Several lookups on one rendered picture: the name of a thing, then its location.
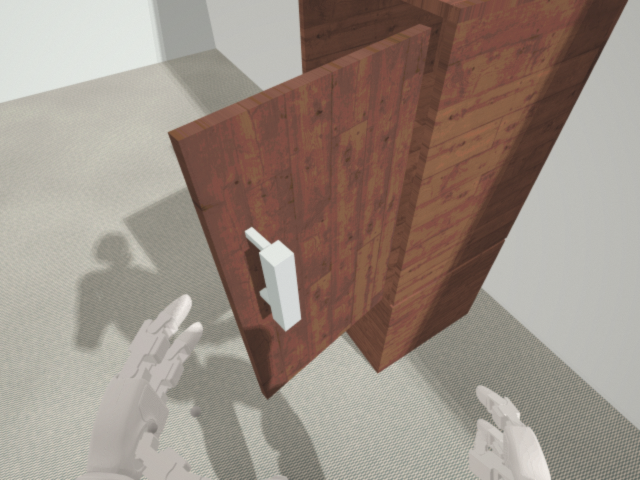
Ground handle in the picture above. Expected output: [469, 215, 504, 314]
[245, 227, 301, 331]

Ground right robot hand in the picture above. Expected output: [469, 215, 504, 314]
[469, 385, 551, 480]

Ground left robot hand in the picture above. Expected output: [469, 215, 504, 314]
[86, 294, 212, 480]

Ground cupboard door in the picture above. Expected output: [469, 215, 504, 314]
[168, 24, 431, 400]

